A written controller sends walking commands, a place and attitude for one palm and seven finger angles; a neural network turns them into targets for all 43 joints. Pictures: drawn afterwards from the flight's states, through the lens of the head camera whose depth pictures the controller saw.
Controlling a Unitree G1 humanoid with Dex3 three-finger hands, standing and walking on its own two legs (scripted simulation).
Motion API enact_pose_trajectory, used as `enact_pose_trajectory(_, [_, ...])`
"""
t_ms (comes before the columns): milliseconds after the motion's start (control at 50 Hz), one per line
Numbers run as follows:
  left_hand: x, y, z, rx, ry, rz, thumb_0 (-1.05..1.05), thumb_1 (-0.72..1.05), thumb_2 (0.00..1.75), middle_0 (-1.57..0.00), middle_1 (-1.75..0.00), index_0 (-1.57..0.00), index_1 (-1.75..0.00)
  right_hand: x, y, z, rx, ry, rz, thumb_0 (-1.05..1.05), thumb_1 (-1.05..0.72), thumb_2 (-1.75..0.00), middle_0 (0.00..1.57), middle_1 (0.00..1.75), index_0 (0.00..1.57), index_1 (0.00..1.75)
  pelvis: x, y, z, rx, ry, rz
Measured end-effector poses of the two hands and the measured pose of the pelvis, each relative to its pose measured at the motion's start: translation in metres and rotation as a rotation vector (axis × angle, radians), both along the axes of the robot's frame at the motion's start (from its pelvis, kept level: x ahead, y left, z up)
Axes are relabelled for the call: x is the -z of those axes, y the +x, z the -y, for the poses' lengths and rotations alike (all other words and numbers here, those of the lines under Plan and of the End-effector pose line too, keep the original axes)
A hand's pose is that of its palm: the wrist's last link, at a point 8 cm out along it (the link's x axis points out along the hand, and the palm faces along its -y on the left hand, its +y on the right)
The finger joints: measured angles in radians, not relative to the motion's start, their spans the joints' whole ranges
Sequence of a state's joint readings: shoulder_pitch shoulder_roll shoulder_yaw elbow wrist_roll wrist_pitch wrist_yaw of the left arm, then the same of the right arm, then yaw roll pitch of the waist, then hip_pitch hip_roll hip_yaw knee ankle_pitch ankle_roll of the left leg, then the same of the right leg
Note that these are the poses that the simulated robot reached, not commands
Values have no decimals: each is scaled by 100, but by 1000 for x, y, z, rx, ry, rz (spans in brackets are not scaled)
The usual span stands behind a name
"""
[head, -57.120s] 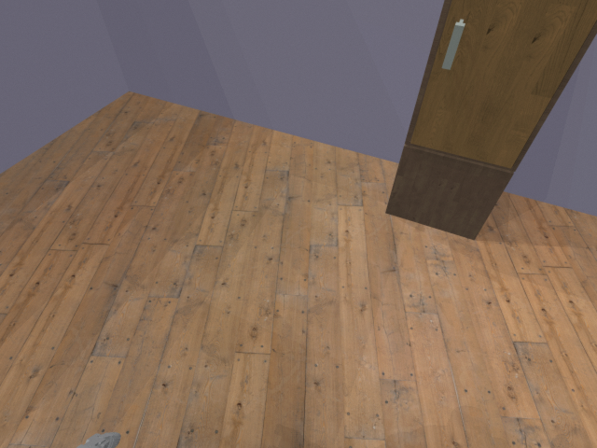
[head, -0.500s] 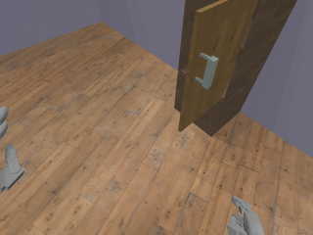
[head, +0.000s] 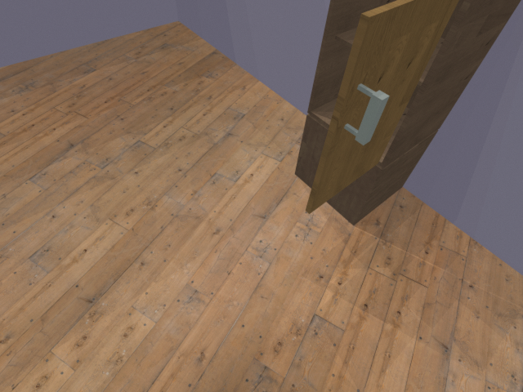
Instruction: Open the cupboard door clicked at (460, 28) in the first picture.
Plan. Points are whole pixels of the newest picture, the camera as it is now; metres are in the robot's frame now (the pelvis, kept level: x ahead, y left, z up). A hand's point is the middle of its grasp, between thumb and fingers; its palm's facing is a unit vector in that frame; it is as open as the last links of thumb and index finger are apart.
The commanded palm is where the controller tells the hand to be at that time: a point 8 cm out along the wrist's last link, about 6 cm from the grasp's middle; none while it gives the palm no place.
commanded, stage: let the arm hang, fingers relaxed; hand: left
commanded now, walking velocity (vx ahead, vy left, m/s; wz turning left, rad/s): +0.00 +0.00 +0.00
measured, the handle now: (363, 114) +0.67 -0.19 +0.04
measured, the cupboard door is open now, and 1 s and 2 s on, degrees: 91 91 91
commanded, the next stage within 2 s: look to check the result in 0.70 s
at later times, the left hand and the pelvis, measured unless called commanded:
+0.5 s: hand out of the picture -0.03 +0.15 -0.17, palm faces +0.05 -0.99 -0.15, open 7.4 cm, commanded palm none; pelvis +0.00 +0.01 +0.00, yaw -1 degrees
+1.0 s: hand out of the picture -0.02 +0.16 -0.17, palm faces +0.05 -0.98 -0.19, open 7.4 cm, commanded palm none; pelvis +0.01 +0.00 +0.00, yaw -1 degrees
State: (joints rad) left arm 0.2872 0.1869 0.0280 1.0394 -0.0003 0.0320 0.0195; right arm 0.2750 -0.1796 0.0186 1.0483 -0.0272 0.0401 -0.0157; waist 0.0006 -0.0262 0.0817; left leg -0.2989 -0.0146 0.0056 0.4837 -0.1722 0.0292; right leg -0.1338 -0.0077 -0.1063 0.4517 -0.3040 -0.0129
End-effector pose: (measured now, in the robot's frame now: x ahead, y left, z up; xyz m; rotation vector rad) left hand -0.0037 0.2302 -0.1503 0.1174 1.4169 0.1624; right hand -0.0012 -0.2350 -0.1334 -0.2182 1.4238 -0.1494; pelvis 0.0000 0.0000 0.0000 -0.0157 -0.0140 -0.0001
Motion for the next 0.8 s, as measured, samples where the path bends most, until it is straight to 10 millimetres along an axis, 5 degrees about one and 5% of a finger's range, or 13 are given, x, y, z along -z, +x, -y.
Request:
enact_pose_trajectory(120, [-14,-62,-11,-39,35,-171,0,95,90,-20,-30,-20,-30,10,-30,-26,43,61,-87,1,-91,-90,20,30,20,30,-3,0,-7,3,3,6])
enact_pose_trajectory(240, [-22,-81,-8,-48,47,-217,0,92,90,-20,-30,-20,-30,18,-31,-45,66,113,-73,0,-91,-90,20,30,20,30,-3,0,-11,13,11,12])
enact_pose_trajectory(600, [-3,-15,34,-8,-48,-25,0,90,90,-20,-30,-20,-30,16,-27,-37,94,92,-26,0,-91,-90,20,30,20,30,-2,2,-5,20,18,18])
enact_pose_trajectory(800, [-7,-13,26,-12,-12,-39,1,91,90,-20,-30,-20,-30,16,-28,-34,97,99,-48,0,-91,-90,20,30,20,30,-3,7,1,17,17,18])
